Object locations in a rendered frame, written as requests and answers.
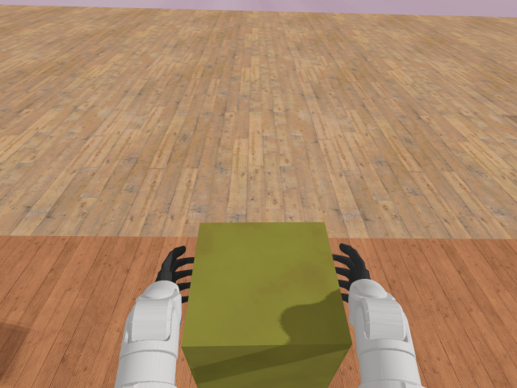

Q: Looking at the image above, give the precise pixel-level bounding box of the carton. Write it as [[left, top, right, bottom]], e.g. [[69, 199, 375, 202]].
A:
[[181, 222, 352, 388]]

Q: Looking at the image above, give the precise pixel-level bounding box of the robot right hand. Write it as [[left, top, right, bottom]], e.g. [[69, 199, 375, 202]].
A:
[[332, 243, 371, 303]]

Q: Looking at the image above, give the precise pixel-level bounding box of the robot left hand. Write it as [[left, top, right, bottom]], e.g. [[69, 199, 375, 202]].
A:
[[155, 246, 195, 303]]

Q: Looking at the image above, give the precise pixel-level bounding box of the left robot forearm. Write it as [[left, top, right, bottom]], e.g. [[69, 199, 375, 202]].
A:
[[115, 280, 182, 388]]

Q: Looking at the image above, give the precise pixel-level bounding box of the right robot forearm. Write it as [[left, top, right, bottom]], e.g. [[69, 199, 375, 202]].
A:
[[348, 279, 426, 388]]

